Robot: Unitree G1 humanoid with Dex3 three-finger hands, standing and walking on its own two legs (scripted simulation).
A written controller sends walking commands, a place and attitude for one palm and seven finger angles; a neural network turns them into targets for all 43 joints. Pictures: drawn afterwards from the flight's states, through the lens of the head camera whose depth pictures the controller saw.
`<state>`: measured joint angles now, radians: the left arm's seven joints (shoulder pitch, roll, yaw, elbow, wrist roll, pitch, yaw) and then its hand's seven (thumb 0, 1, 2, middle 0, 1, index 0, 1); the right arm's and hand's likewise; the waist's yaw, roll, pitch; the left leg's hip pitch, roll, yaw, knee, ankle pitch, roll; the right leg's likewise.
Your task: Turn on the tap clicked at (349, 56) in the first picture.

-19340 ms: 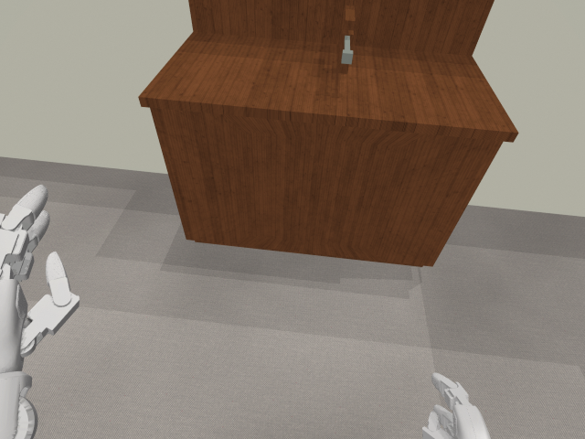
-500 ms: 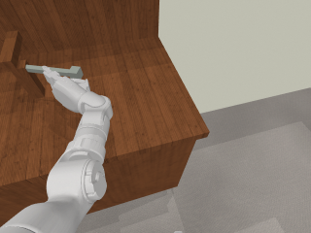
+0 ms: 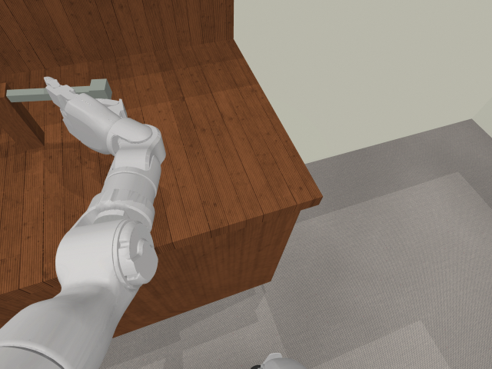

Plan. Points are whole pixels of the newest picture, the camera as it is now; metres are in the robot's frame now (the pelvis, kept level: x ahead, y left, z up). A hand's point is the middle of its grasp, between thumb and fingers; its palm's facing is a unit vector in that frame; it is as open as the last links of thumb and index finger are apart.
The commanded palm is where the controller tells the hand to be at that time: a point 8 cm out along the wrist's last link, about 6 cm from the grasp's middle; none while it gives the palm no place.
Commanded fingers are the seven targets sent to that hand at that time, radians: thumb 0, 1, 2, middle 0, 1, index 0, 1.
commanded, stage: lift the hand up off the lever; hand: left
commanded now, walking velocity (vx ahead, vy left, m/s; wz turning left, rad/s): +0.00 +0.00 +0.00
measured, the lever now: (101, 91) +0.56 +0.19 +0.12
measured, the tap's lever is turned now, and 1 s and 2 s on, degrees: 78 82 82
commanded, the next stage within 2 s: none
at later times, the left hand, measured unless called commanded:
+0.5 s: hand (114, 99) +0.52 +0.16 +0.13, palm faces +0.76 -0.64 -0.11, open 7.8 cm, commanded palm +0.47 +0.18 +0.14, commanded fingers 0.00 0.90 0.90 -0.15 -0.15 -0.15 -0.15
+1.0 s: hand (104, 94) +0.50 +0.17 +0.16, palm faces +0.77 -0.62 -0.10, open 7.8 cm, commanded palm +0.45 +0.18 +0.16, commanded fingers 0.00 0.90 0.90 -0.15 -0.15 -0.15 -0.15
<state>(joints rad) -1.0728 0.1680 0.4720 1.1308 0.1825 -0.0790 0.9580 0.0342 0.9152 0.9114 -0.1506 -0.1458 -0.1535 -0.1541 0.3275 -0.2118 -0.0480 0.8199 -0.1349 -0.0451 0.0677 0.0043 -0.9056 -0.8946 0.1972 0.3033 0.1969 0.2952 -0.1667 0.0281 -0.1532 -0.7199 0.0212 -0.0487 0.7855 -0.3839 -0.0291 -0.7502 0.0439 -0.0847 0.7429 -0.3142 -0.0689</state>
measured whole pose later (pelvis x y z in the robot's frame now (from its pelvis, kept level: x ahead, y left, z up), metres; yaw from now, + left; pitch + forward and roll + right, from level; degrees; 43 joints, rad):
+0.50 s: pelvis +0.02 +0.01 +0.01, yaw +0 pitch +16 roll -1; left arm -1.00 0.11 0.43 1.04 0.14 -0.02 0.93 0.02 0.90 0.90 -0.15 -0.15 -0.15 -0.15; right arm 0.35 -0.21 -0.06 0.82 -0.13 -0.04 0.09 0.00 -0.91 -0.89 0.20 0.30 0.20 0.30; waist -0.13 0.04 -0.16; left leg -0.61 0.02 -0.04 0.72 -0.39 -0.02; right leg -0.64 0.04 -0.07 0.68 -0.31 -0.06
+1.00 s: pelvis +0.01 +0.00 +0.02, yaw +1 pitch +13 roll +0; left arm -0.95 0.08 0.39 0.91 0.13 0.06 0.91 0.02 0.90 0.90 -0.15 -0.15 -0.15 -0.15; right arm 0.29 -0.21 -0.06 0.82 -0.11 -0.03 0.05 0.00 -0.91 -0.89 0.20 0.30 0.20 0.30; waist -0.10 0.03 -0.14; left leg -0.53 0.02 -0.05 0.67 -0.36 -0.03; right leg -0.56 0.04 -0.09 0.64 -0.30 -0.07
